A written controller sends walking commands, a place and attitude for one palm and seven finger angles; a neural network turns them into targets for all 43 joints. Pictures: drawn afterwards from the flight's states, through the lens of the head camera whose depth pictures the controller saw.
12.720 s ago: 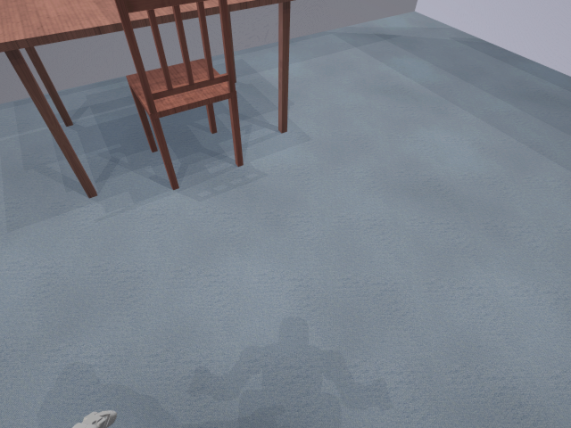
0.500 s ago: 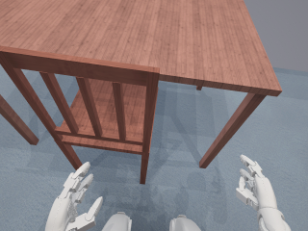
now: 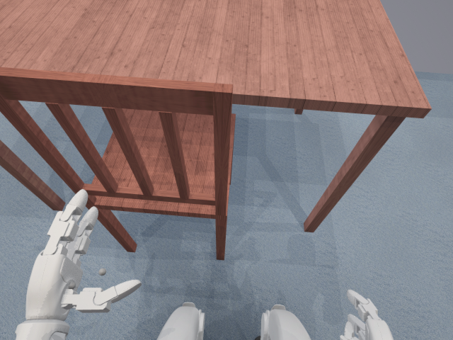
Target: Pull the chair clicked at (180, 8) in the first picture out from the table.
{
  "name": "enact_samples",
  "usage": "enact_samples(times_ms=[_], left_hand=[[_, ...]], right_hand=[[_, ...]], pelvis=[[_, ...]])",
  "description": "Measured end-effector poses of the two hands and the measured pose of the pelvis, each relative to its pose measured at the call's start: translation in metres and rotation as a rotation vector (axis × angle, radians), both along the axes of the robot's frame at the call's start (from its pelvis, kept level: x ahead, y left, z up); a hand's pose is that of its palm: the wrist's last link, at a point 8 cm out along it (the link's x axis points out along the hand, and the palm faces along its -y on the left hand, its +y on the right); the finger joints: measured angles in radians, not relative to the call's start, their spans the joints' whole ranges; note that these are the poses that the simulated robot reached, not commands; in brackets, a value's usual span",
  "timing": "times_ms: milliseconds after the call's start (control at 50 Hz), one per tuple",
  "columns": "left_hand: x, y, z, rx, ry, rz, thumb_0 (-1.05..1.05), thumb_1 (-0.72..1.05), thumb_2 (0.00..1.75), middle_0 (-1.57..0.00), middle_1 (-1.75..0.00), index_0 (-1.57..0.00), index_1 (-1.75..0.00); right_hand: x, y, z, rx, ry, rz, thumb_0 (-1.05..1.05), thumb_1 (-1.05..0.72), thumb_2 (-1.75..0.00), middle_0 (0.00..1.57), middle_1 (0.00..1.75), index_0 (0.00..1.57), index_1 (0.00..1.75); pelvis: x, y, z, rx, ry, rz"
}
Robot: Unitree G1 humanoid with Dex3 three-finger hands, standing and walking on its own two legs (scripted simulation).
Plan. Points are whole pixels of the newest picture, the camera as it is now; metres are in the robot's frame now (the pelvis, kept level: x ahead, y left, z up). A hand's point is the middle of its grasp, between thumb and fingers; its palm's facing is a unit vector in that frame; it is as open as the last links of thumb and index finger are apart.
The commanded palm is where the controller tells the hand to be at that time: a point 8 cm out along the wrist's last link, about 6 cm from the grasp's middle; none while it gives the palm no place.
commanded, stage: raise the hand toward the chair's back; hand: left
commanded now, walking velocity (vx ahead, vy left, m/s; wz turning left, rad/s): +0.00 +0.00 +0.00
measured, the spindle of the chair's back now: (133, 157) +0.45 +0.22 +0.00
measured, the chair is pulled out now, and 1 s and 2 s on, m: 0.00 0.00 0.00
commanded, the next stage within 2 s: aim the fingers beside a spindle in 1.14 s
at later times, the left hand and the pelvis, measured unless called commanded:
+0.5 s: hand (107, 258) +0.24 +0.20 +0.04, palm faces -0.07 -1.00 -0.04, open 16.8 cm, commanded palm +0.22 +0.27 +0.06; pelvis +0.01 +0.01 +0.01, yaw +0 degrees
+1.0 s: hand (93, 238) +0.26 +0.22 +0.06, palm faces +0.02 -1.00 -0.07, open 16.9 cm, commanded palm +0.23 +0.27 +0.06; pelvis +0.01 +0.01 +0.02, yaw +0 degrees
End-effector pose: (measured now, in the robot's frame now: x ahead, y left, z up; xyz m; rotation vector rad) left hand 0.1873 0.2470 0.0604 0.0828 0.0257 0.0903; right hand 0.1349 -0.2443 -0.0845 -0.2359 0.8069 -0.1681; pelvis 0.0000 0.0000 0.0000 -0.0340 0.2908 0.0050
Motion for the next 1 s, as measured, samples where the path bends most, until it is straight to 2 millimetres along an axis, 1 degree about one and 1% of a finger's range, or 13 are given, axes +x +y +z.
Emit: enact_samples(times_ms=[80,120,160,300,340,380,440,480,640,700,800,940,1000], left_hand=[[0.007,-0.010,-0.017,-0.024,0.028,-0.117,0.00,-0.11,0.47,-0.10,-0.14,-0.09,-0.14],[0.011,-0.015,-0.028,-0.042,0.088,-0.175,0.00,-0.16,0.45,-0.09,-0.13,-0.09,-0.13],[0.015,-0.016,-0.030,-0.053,0.123,-0.194,0.00,-0.21,0.43,-0.09,-0.13,-0.09,-0.13],[0.023,0.011,0.008,-0.028,-0.023,-0.039,0.00,-0.37,0.36,-0.08,-0.10,-0.08,-0.10],[0.024,0.014,0.010,-0.017,-0.028,-0.034,0.00,-0.40,0.34,-0.07,-0.10,-0.07,-0.10],[0.026,0.014,0.002,-0.017,0.012,-0.064,0.00,-0.43,0.33,-0.07,-0.09,-0.07,-0.09],[0.029,0.009,-0.014,-0.034,0.107,-0.131,0.00,-0.46,0.32,-0.06,-0.09,-0.06,-0.09],[0.031,0.008,-0.018,-0.043,0.138,-0.154,-0.01,-0.47,0.31,-0.06,-0.09,-0.06,-0.08],[0.047,0.031,0.016,0.000,-0.027,-0.063,-0.01,-0.50,0.30,-0.07,-0.08,-0.06,-0.08],[0.053,0.033,0.009,-0.005,0.010,-0.082,-0.01,-0.50,0.30,-0.06,-0.08,-0.06,-0.08],[0.053,0.021,-0.009,-0.047,0.136,-0.153,-0.01,-0.50,0.30,-0.06,-0.08,-0.06,-0.08],[0.048,0.024,0.010,-0.021,0.001,-0.079,-0.01,-0.50,0.30,-0.07,-0.08,-0.06,-0.08],[0.048,0.026,0.008,-0.011,-0.005,-0.070,-0.01,-0.50,0.30,-0.07,-0.08,-0.06,-0.08]], right_hand=[[0.014,-0.009,0.005,-0.040,-0.046,0.009,0.02,-0.90,-0.90,0.20,0.30,0.20,0.30],[0.023,-0.009,0.011,-0.048,-0.081,0.002,0.02,-0.90,-0.90,0.20,0.30,0.20,0.30],[0.032,-0.007,0.018,-0.048,-0.116,-0.006,0.02,-0.90,-0.90,0.20,0.30,0.20,0.30],[0.059,0.017,0.037,-0.007,-0.181,0.042,0.02,-0.90,-0.90,0.20,0.30,0.20,0.30],[0.065,0.023,0.037,0.009,-0.182,0.068,0.01,-0.90,-0.90,0.20,0.30,0.20,0.30],[0.068,0.029,0.035,0.021,-0.179,0.087,0.01,-0.90,-0.90,0.20,0.30,0.21,0.30],[0.068,0.033,0.032,0.028,-0.168,0.097,0.01,-0.90,-0.90,0.21,0.30,0.21,0.30],[0.065,0.034,0.032,0.025,-0.156,0.091,0.01,-0.90,-0.90,0.21,0.30,0.21,0.30],[0.045,0.026,0.026,0.007,-0.082,0.066,0.01,-0.90,-0.90,0.21,0.30,0.21,0.30],[0.039,0.021,0.022,0.005,-0.061,0.054,0.01,-0.90,-0.90,0.21,0.30,0.21,0.30],[0.032,0.013,0.027,-0.005,-0.063,0.018,0.02,-0.90,-0.90,0.21,0.30,0.21,0.30],[0.032,0.008,0.034,-0.025,-0.077,0.027,0.02,-0.90,-0.90,0.21,0.30,0.21,0.30],[0.035,0.009,0.030,-0.018,-0.078,0.042,0.01,-0.90,-0.90,0.21,0.30,0.21,0.30]], pelvis=[[-0.001,0.003,-0.005,-0.009,0.008,0.007],[0.000,0.004,-0.005,-0.009,0.010,0.002],[0.001,0.005,-0.002,-0.008,0.007,-0.002],[0.010,0.007,0.009,-0.014,-0.010,0.007],[0.012,0.008,0.009,-0.016,-0.009,0.011],[0.012,0.009,0.009,-0.018,-0.008,0.014],[0.012,0.011,0.009,-0.019,-0.008,0.013],[0.012,0.011,0.010,-0.018,-0.009,0.010],[0.016,0.012,0.014,-0.019,-0.008,0.012],[0.015,0.013,0.014,-0.019,-0.006,0.013],[0.016,0.014,0.017,-0.013,-0.007,0.001],[0.015,0.011,0.018,-0.011,-0.012,0.003],[0.013,0.010,0.015,-0.013,-0.010,0.008]])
